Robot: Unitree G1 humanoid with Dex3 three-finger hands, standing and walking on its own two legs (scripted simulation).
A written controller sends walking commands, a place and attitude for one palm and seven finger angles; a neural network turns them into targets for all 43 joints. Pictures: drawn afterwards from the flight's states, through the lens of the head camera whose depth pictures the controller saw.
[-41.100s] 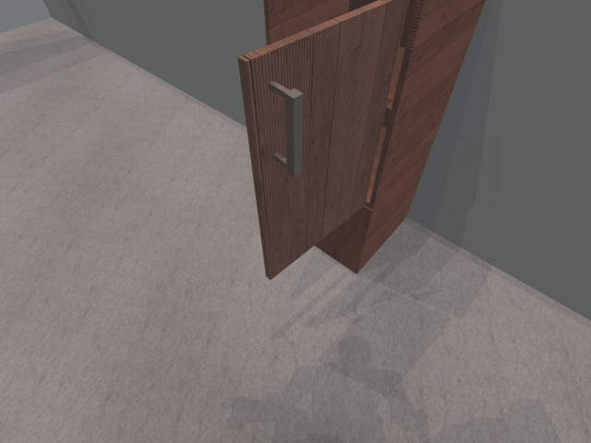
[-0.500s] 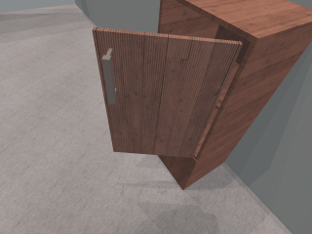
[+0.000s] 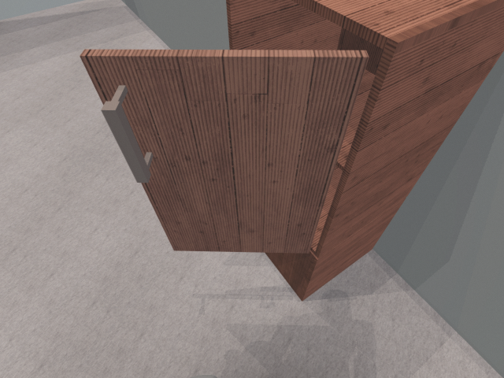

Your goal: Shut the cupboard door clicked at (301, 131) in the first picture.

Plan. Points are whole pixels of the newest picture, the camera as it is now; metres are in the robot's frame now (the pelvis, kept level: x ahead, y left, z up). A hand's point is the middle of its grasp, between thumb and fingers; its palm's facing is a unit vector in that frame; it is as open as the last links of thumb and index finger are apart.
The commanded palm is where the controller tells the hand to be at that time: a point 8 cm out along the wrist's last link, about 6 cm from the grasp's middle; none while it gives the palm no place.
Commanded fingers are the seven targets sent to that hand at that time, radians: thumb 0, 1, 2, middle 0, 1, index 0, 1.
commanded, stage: come to a stop and stand still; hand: left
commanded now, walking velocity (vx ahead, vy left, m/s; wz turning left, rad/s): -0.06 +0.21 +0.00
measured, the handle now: (133, 137) +0.44 +0.22 +0.13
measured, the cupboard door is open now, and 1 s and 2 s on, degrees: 54 54 54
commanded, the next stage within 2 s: look again from close up in 1.68 s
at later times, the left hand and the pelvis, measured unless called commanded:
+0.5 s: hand out of the picture -0.04 +0.24 -0.17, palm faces +0.08 -0.98 -0.19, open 7.4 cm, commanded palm none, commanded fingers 0.00 0.90 0.90 -0.20 -0.30 -0.20 -0.30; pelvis -0.06 +0.06 +0.01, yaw +0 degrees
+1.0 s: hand out of the picture -0.13 +0.19 -0.17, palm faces +0.04 -0.99 -0.14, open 7.4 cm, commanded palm none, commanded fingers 0.00 0.90 0.90 -0.20 -0.30 -0.20 -0.30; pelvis -0.11 +0.04 +0.01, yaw +0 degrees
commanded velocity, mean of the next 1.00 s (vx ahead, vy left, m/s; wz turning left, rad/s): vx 0.00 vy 0.02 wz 0.00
